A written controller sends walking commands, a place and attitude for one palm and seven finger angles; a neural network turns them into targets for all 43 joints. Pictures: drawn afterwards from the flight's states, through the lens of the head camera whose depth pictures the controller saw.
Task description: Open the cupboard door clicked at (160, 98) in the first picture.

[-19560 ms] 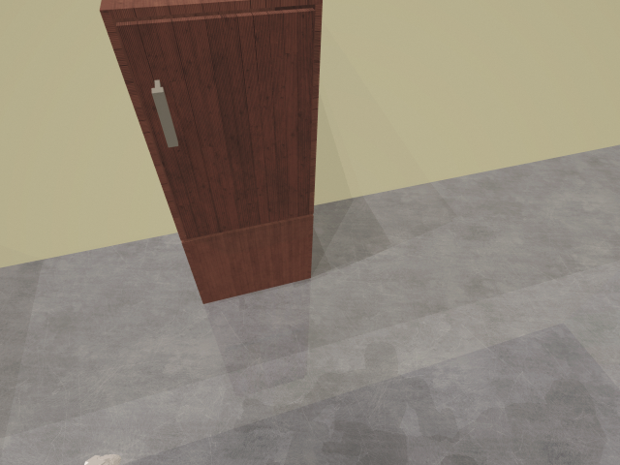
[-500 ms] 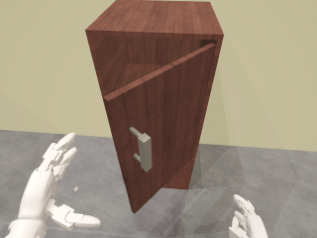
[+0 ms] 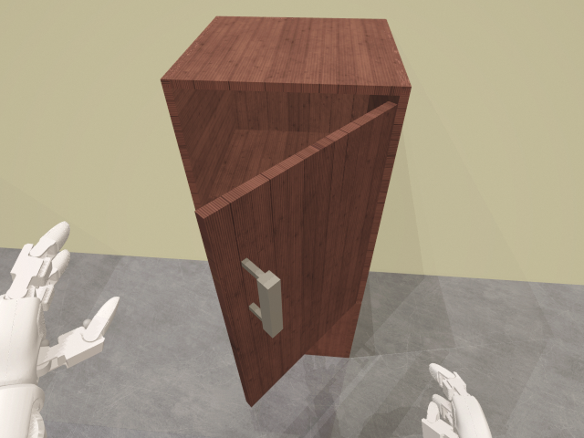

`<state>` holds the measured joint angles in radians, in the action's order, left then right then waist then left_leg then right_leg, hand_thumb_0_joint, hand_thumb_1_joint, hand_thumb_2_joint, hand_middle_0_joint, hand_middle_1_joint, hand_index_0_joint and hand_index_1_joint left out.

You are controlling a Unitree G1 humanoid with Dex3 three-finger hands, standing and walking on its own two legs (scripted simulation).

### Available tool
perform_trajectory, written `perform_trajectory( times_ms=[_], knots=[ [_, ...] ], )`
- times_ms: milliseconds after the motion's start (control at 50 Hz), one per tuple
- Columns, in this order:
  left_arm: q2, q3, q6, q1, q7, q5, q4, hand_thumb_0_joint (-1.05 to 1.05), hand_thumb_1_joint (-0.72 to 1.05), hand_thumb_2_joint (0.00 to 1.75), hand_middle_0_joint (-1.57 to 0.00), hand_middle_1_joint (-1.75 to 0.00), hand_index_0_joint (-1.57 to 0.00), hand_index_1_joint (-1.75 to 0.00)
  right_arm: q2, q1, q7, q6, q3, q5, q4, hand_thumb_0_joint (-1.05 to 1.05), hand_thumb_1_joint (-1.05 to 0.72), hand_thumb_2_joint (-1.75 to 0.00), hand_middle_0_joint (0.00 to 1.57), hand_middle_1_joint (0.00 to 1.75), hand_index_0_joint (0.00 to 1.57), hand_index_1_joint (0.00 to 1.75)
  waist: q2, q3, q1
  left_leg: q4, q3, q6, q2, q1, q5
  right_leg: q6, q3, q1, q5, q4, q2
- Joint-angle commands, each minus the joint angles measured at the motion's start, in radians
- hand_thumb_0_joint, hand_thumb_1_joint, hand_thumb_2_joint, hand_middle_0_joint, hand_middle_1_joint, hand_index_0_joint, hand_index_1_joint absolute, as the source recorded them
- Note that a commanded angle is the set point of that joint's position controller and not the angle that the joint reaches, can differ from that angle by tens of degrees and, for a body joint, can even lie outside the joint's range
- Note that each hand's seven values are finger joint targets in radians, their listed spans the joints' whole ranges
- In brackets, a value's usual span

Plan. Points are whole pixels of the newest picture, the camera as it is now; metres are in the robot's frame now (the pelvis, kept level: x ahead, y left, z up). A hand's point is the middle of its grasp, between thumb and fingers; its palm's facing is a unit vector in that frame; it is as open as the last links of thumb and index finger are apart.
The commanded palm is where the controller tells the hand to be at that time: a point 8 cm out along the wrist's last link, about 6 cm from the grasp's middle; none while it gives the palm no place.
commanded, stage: draw the hand back to the body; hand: left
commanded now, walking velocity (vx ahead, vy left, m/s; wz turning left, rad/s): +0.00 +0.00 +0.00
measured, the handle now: (261, 297) +0.30 +0.09 +0.04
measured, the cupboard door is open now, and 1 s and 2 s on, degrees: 50 50 50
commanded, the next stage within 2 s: step back with the hand held close in 0.48 s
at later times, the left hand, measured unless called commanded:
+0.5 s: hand (89, 313) +0.19 +0.25 +0.15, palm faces +0.45 -0.81 -0.38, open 7.4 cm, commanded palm +0.14 +0.28 +0.17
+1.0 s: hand (74, 329) +0.17 +0.25 +0.15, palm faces +0.33 -0.80 -0.50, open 7.4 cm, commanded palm +0.11 +0.30 +0.17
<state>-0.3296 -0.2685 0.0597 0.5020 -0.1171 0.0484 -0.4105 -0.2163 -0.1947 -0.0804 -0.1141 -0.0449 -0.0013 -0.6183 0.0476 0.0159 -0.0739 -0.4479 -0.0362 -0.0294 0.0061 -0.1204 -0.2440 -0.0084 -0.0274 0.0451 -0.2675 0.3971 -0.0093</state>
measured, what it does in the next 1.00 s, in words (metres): stands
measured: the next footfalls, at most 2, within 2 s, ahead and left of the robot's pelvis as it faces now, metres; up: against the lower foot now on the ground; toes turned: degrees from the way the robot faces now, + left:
right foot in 1.76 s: -0.23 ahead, -0.11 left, +0.00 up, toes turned -4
left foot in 1.88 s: -0.04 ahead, +0.09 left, +0.00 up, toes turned -6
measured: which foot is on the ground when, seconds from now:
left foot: down 0.00-1.00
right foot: down 0.00-1.00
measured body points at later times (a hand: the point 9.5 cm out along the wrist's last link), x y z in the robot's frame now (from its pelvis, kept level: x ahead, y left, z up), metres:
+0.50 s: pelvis +0.00 -0.02 +0.00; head -0.02 -0.03 +0.45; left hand +0.16 +0.29 +0.17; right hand +0.19 -0.24 -0.08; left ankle +0.01 +0.10 -0.74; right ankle -0.03 -0.12 -0.74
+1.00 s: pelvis -0.04 +0.00 +0.00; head -0.02 +0.00 +0.45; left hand +0.15 +0.29 +0.18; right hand +0.14 -0.25 -0.08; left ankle +0.01 +0.10 -0.74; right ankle -0.03 -0.12 -0.74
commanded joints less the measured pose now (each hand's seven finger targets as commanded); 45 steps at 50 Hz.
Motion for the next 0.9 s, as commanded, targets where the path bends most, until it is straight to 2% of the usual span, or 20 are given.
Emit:
perform_trajectory(
  times_ms=[0, 20, 60, 80, 140, 200, 320, 400, 440, 560, 580, 600, 620, 640, 660, 680, 720, 780, 820, 880],
  knots=[
    [-0.186, -0.151, 0.072, -0.126, -0.019, 0.006, -0.214, 0.00, 0.76, 0.84, -0.19, -0.30, -0.19, -0.30, -0.117, 0.137, -0.006, -0.042, 0.047, -0.003, 0.147, 0.00, -0.90, -0.90, 0.20, 0.30, 0.20, 0.30, 0.043, -0.064, 0.006, 0.089, 0.044, 0.012, -0.037, 0.070, 0.228, -0.019, 0.009, 0.058, 0.194, -0.075, 0.004],
    [-0.196, -0.163, 0.071, -0.131, -0.019, 0.006, -0.203, 0.00, 0.80, 0.86, -0.20, -0.30, -0.20, -0.30, -0.117, 0.141, -0.006, -0.042, 0.047, -0.003, 0.143, 0.00, -0.90, -0.90, 0.20, 0.30, 0.20, 0.30, 0.058, -0.051, 0.003, 0.089, 0.043, 0.013, -0.036, 0.067, 0.239, -0.022, 0.010, 0.054, 0.203, -0.081, 0.004],
    [-0.197, -0.176, 0.073, -0.143, -0.019, 0.013, -0.188, 0.00, 0.87, 0.88, -0.20, -0.30, -0.20, -0.30, -0.116, 0.141, -0.005, -0.038, 0.049, -0.003, 0.139, 0.00, -0.90, -0.90, 0.20, 0.30, 0.20, 0.30, 0.023, -0.047, 0.005, 0.093, 0.041, 0.011, -0.035, 0.069, 0.232, -0.018, 0.008, 0.053, 0.204, -0.085, 0.003],
    [-0.210, -0.191, 0.076, -0.155, -0.019, 0.013, -0.198, 0.00, 0.90, 0.90, -0.20, -0.30, -0.20, -0.30, -0.118, 0.143, -0.004, -0.038, 0.051, -0.002, 0.139, 0.00, -0.90, -0.90, 0.20, 0.30, 0.20, 0.30, 0.036, -0.061, 0.002, 0.092, 0.040, 0.011, -0.035, 0.075, 0.240, -0.019, 0.011, 0.047, 0.212, -0.083, 0.004],
    [-0.161, -0.149, 0.069, -0.109, -0.007, 0.018, -0.155, 0.00, 0.90, 0.90, -0.20, -0.30, -0.20, -0.30, -0.118, 0.142, 0.001, -0.032, 0.055, -0.002, 0.137, 0.00, -0.90, -0.90, 0.20, 0.30, 0.20, 0.30, 0.019, -0.057, 0.006, 0.086, 0.028, 0.006, -0.034, 0.086, 0.282, -0.014, 0.013, 0.044, 0.259, -0.085, 0.007],
    [-0.175, -0.154, 0.068, -0.125, -0.004, 0.018, -0.165, 0.00, 0.90, 0.90, -0.20, -0.30, -0.20, -0.30, -0.123, 0.147, 0.004, -0.024, 0.060, -0.003, 0.139, 0.00, -0.90, -0.90, 0.20, 0.30, 0.20, 0.30, -0.007, -0.063, 0.005, 0.086, 0.026, 0.002, -0.034, 0.087, 0.271, -0.011, 0.015, 0.046, 0.254, -0.092, 0.005],
    [-0.213, -0.183, 0.077, -0.153, -0.009, 0.017, -0.191, 0.00, 0.90, 0.90, -0.20, -0.30, -0.20, -0.30, -0.119, 0.155, -0.003, -0.028, 0.059, -0.003, 0.134, 0.00, -0.90, -0.90, 0.20, 0.30, 0.20, 0.30, 0.024, -0.066, 0.001, 0.083, 0.023, 0.002, -0.025, 0.089, 0.252, -0.014, 0.023, 0.039, 0.249, -0.106, 0.008],
    [-0.202, -0.177, 0.082, -0.143, -0.009, 0.019, -0.187, 0.00, 0.90, 0.90, -0.20, -0.30, -0.20, -0.30, -0.113, 0.157, -0.004, -0.034, 0.060, -0.001, 0.131, 0.00, -0.90, -0.90, 0.20, 0.30, 0.20, 0.30, 0.036, -0.058, 0.002, 0.085, 0.018, 0.002, -0.024, 0.093, 0.234, -0.011, 0.025, 0.051, 0.231, -0.113, 0.008],
    [-0.192, -0.167, 0.084, -0.138, -0.007, 0.021, -0.176, 0.00, 0.90, 0.90, -0.20, -0.30, -0.20, -0.30, -0.112, 0.159, -0.005, -0.037, 0.060, -0.001, 0.128, 0.00, -0.90, -0.90, 0.20, 0.30, 0.20, 0.30, 0.039, -0.033, 0.006, 0.086, 0.014, 0.001, -0.025, 0.092, 0.218, -0.010, 0.029, 0.066, 0.219, -0.124, 0.009],
    [-0.196, -0.176, 0.091, -0.125, -0.004, 0.024, -0.151, 0.00, 0.90, 0.90, -0.20, -0.30, -0.20, -0.30, -0.115, 0.155, -0.005, -0.038, 0.064, -0.002, 0.125, 0.00, -0.90, -0.90, 0.20, 0.30, 0.20, 0.30, -0.010, -0.043, 0.003, 0.088, 0.014, -0.005, -0.024, 0.094, 0.218, -0.006, 0.030, 0.060, 0.225, -0.128, 0.009],
    [-0.221, -0.182, 0.103, -0.207, -0.006, 0.021, -0.246, 0.00, 0.90, 0.90, -0.20, -0.30, -0.20, -0.30, -0.116, 0.168, -0.003, -0.045, 0.063, 0.000, 0.133, 0.00, -0.90, -0.90, 0.20, 0.30, 0.20, 0.30, 0.021, -0.075, 0.003, 0.084, 0.016, -0.004, -0.021, 0.105, 0.220, -0.006, 0.035, 0.051, 0.229, -0.126, 0.011],
    [-0.342, -0.309, 0.137, -0.254, -0.013, 0.014, -0.259, 0.00, 0.90, 0.90, -0.20, -0.30, -0.20, -0.30, -0.133, 0.153, -0.004, -0.025, 0.062, 0.013, 0.167, 0.00, -0.90, -0.90, 0.20, 0.30, 0.20, 0.30, -0.009, 0.009, 0.044, 0.036, 0.033, -0.020, -0.038, 0.044, 0.160, -0.001, 0.133, 0.183, 0.284, -0.174, 0.058],
    [-0.320, -0.291, 0.147, -0.241, -0.008, 0.008, -0.217, 0.00, 0.90, 0.90, -0.20, -0.30, -0.20, -0.30, -0.121, 0.149, -0.006, -0.008, 0.061, 0.009, 0.152, 0.00, -0.90, -0.90, 0.20, 0.30, 0.20, 0.30, -0.002, 0.011, 0.047, 0.020, 0.048, -0.016, -0.031, 0.020, 0.131, -0.008, 0.139, 0.182, 0.297, -0.175, 0.081],
    [-0.241, -0.233, 0.138, -0.118, 0.000, 0.009, -0.146, 0.00, 0.90, 0.90, -0.20, -0.30, -0.20, -0.30, -0.123, 0.147, -0.006, 0.004, 0.068, 0.005, 0.150, 0.00, -0.90, -0.90, 0.20, 0.30, 0.20, 0.30, -0.028, -0.003, 0.052, 0.007, 0.040, -0.013, -0.036, 0.028, 0.145, -0.006, 0.134, 0.198, 0.310, -0.166, 0.089],
    [-0.206, -0.199, 0.133, -0.070, 0.005, 0.007, -0.134, 0.00, 0.90, 0.90, -0.20, -0.30, -0.20, -0.30, -0.129, 0.139, -0.003, 0.014, 0.072, 0.005, 0.160, 0.00, -0.90, -0.90, 0.20, 0.30, 0.20, 0.30, -0.020, -0.031, 0.054, 0.008, 0.035, -0.011, -0.040, 0.032, 0.163, -0.002, 0.122, 0.195, 0.312, -0.152, 0.089],
    [-0.200, -0.192, 0.133, -0.047, 0.007, 0.007, -0.136, 0.00, 0.90, 0.90, -0.20, -0.30, -0.20, -0.30, -0.132, 0.137, -0.002, 0.024, 0.076, 0.005, 0.167, 0.00, -0.90, -0.90, 0.20, 0.30, 0.20, 0.30, -0.020, -0.053, 0.055, 0.014, 0.032, -0.011, -0.047, 0.034, 0.184, 0.002, 0.110, 0.191, 0.313, -0.140, 0.087],
    [-0.213, -0.202, 0.135, -0.023, 0.003, 0.006, -0.157, 0.00, 0.90, 0.90, -0.20, -0.30, -0.20, -0.30, -0.137, 0.136, -0.005, 0.036, 0.083, 0.007, 0.177, 0.00, -0.90, -0.90, 0.20, 0.30, 0.20, 0.30, -0.006, -0.106, 0.055, 0.019, 0.030, -0.011, -0.056, 0.041, 0.253, 0.010, 0.091, 0.166, 0.371, -0.106, 0.085],
    [-0.247, -0.231, 0.134, 0.002, -0.004, 0.009, -0.187, 0.00, 0.90, 0.90, -0.20, -0.30, -0.20, -0.30, -0.132, 0.132, -0.010, 0.057, 0.089, 0.013, 0.198, 0.00, -0.90, -0.90, 0.20, 0.30, 0.20, 0.30, -0.053, -0.154, 0.056, 0.015, 0.027, -0.010, -0.069, 0.040, 0.306, 0.017, 0.083, 0.154, 0.413, -0.073, 0.079],
    [-0.279, -0.257, 0.136, -0.007, -0.012, 0.008, -0.227, 0.00, 0.90, 0.90, -0.20, -0.30, -0.20, -0.30, -0.134, 0.134, -0.014, 0.067, 0.092, 0.015, 0.206, 0.00, -0.90, -0.90, 0.20, 0.30, 0.20, 0.30, -0.047, -0.171, 0.056, 0.021, 0.036, -0.008, -0.072, 0.024, 0.326, 0.015, 0.075, 0.140, 0.414, -0.051, 0.076],
    [-0.278, -0.264, 0.140, 0.024, -0.020, 0.010, -0.249, 0.00, 0.90, 0.90, -0.20, -0.30, -0.20, -0.30, -0.130, 0.126, -0.016, 0.074, 0.096, 0.018, 0.222, 0.00, -0.90, -0.90, 0.20, 0.30, 0.20, 0.30, -0.027, -0.174, 0.057, 0.018, 0.036, -0.009, -0.081, -0.005, 0.327, 0.014, 0.083, 0.140, 0.414, -0.026, 0.071]
  ],
)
